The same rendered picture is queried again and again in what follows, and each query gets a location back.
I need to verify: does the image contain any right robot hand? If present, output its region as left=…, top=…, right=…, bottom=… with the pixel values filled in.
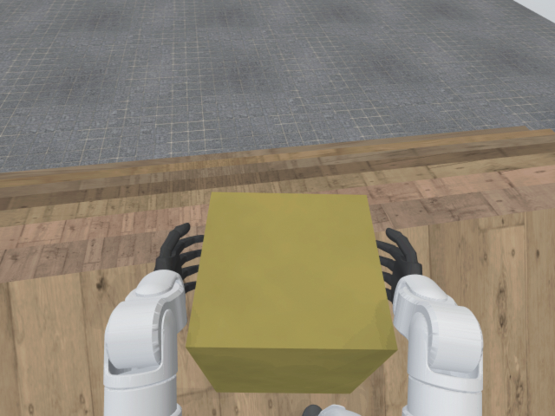
left=376, top=228, right=422, bottom=304

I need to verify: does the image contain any carton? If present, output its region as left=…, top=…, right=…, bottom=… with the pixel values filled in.
left=186, top=192, right=398, bottom=393

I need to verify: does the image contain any robot left forearm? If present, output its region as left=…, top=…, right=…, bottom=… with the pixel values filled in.
left=103, top=270, right=187, bottom=416

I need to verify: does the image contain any left robot hand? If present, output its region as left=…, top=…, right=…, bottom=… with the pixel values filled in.
left=154, top=223, right=204, bottom=293

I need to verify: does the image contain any robot right forearm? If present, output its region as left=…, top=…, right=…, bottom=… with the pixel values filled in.
left=393, top=275, right=483, bottom=416

